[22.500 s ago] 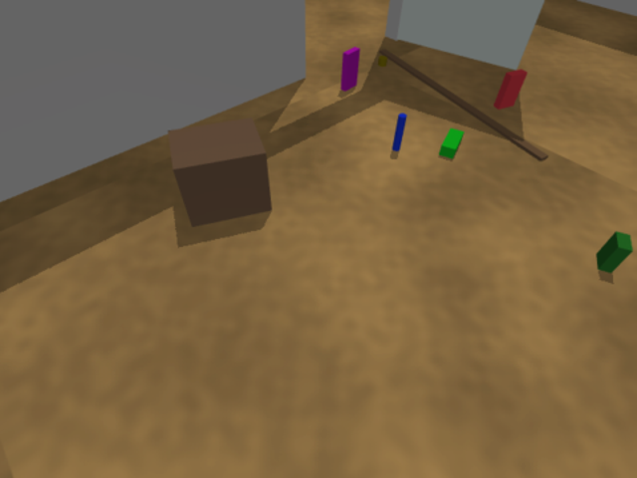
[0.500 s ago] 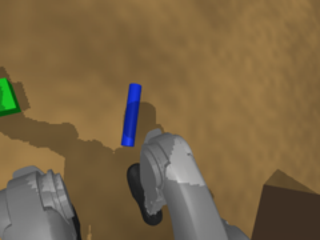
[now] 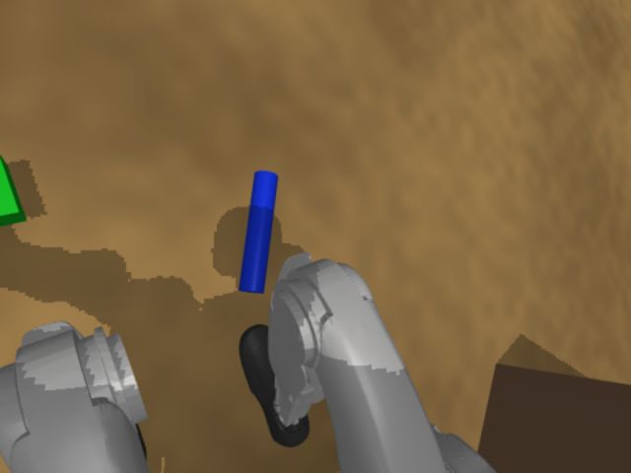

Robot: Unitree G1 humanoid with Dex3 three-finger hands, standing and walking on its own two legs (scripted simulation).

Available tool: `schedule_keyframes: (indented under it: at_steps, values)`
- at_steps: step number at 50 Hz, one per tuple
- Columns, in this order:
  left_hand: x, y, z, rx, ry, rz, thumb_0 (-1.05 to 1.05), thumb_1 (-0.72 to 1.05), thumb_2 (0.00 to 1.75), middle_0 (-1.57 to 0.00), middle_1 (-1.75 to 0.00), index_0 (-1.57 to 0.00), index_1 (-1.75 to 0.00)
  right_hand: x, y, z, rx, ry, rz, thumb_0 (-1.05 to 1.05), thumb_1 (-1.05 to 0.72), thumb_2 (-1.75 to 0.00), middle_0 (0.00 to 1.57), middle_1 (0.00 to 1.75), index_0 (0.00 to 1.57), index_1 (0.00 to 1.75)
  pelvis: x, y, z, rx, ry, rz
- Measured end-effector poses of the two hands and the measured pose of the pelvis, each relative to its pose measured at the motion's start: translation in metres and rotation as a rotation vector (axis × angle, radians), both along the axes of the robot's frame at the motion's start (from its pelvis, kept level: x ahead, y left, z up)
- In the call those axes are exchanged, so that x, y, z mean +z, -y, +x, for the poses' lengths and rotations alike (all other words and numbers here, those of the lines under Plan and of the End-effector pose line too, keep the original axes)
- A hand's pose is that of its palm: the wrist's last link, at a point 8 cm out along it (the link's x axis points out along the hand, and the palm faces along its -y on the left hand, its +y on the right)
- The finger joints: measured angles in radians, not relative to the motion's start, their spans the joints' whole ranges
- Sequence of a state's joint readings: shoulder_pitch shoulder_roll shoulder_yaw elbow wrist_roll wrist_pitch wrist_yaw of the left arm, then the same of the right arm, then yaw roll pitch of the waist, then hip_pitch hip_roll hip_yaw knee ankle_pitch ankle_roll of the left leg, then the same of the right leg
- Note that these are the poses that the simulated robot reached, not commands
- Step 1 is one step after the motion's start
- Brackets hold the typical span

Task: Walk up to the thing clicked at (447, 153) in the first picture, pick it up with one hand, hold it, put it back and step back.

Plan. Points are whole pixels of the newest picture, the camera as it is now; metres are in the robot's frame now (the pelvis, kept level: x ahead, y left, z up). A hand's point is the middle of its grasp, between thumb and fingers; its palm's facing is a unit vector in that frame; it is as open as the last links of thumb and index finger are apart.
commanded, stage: close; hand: left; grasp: from above
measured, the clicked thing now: out of the picture +0.46 +0.31 -0.28
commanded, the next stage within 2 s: settle in 1.62 s
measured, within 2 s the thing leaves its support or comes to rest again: neither
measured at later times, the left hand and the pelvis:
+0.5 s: hand out of the picture +0.45 +0.30 -0.26, palm faces -0.45 -0.15 -0.88, open 12.4 cm; pelvis +0.00 +0.00 +0.00, yaw -1 degrees
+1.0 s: hand out of the picture +0.44 +0.31 -0.25, palm faces -0.45 -0.12 -0.88, open 10.9 cm; pelvis -0.01 +0.00 +0.00, yaw -1 degrees
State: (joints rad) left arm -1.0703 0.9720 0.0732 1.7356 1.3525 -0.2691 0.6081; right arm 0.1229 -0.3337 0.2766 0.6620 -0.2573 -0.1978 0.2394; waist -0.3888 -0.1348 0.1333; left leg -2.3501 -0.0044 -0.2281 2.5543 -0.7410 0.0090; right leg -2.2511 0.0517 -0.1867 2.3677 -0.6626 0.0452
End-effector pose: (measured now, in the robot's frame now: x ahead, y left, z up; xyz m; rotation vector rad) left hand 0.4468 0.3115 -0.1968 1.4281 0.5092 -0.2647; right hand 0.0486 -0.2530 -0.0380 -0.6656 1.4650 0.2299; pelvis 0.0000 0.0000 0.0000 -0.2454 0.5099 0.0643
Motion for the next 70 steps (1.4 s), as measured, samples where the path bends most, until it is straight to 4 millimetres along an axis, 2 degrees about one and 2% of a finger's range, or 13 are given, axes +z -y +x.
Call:
schedule_keyframes:
  at_steps: [8, 15, 28, 44, 52, 70]
  values:
    - [-0.003, 0.008, 0.003, -0.016, 0.019, 0.025, 0.00, -0.42, 1.03, -0.14, -1.03, -0.14, -1.03, -0.001, -0.005, 0.001, 0.021, 0.014, 0.034, 0.00, -0.91, -0.90, 0.20, 0.30, 0.20, 0.30, -0.001, -0.001, -0.001, -0.005, 0.009, -0.002]
    - [-0.010, 0.015, 0.007, 0.025, 0.017, 0.031, 0.00, -0.32, 0.95, -0.20, -1.02, -0.20, -1.00, 0.001, -0.005, -0.004, 0.018, 0.014, 0.051, 0.00, -0.91, -0.90, 0.20, 0.30, 0.20, 0.30, 0.000, -0.001, -0.003, -0.011, 0.009, -0.002]
    - [-0.006, 0.001, 0.007, 0.079, -0.009, 0.037, -0.01, -0.23, 0.83, -0.27, -0.94, -0.29, -0.91, 0.005, -0.001, -0.014, -0.016, -0.020, 0.041, 0.00, -0.91, -0.90, 0.20, 0.30, 0.20, 0.30, 0.003, 0.001, -0.002, -0.014, 0.000, -0.003]
    - [0.000, 0.001, 0.003, 0.011, 0.010, 0.007, 0.00, -0.07, 0.74, -0.40, -0.87, -0.41, -0.84, 0.007, -0.011, -0.003, 0.020, 0.010, 0.032, 0.00, -0.91, -0.90, 0.20, 0.30, 0.20, 0.30, 0.005, -0.002, -0.004, -0.010, 0.013, -0.015]
    - [0.001, 0.001, 0.004, 0.009, 0.017, 0.024, 0.00, -0.08, 0.69, -0.47, -0.84, -0.46, -0.81, 0.006, -0.011, 0.001, 0.037, 0.038, 0.040, 0.00, -0.91, -0.90, 0.20, 0.30, 0.20, 0.30, 0.004, -0.003, -0.006, -0.011, 0.015, -0.014]
    - [0.001, 0.001, 0.006, 0.029, 0.009, 0.037, 0.01, -0.11, 0.72, -0.52, -0.81, -0.52, -0.79, 0.013, -0.005, -0.010, 0.016, 0.005, 0.025, 0.00, -0.91, -0.90, 0.20, 0.30, 0.20, 0.30, 0.008, 0.000, -0.006, -0.013, 0.008, -0.006]
